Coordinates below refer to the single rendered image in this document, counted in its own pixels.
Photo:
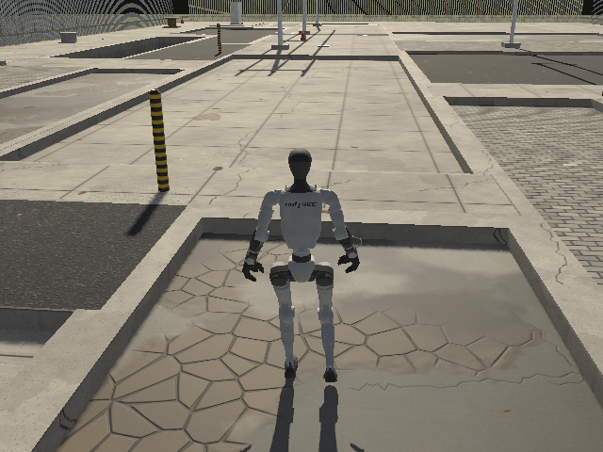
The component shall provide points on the robot left forearm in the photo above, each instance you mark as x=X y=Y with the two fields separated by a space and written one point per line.
x=253 y=250

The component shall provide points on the right robot hand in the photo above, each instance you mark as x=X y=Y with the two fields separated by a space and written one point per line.
x=345 y=259

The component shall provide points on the left robot hand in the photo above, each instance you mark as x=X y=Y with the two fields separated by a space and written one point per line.
x=246 y=270

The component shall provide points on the robot left upper arm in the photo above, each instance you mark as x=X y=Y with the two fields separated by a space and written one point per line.
x=271 y=198

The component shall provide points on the robot right shin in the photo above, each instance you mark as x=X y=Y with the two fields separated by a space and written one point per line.
x=327 y=336

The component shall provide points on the robot shin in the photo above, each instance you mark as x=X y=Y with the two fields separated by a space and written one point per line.
x=287 y=335
x=327 y=336

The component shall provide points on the robot right upper arm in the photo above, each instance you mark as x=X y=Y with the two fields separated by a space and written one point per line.
x=329 y=197

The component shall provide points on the robot right forearm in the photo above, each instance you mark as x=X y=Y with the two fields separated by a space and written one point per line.
x=348 y=245

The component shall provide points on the robot left shin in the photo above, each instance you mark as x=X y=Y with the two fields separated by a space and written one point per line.
x=287 y=335

